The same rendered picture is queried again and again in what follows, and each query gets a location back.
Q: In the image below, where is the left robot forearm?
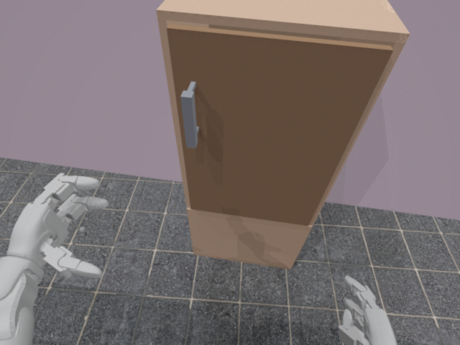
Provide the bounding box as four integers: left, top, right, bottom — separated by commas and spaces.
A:
0, 255, 45, 345

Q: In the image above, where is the cupboard door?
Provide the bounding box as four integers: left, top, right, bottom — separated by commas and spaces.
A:
167, 24, 393, 226

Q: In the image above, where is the handle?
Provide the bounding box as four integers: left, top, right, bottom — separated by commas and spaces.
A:
180, 81, 199, 148

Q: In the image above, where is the robot left hand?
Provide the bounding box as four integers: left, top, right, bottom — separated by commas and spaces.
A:
7, 173, 109, 278

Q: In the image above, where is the robot right hand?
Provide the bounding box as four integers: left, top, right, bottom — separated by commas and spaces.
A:
339, 276, 397, 345

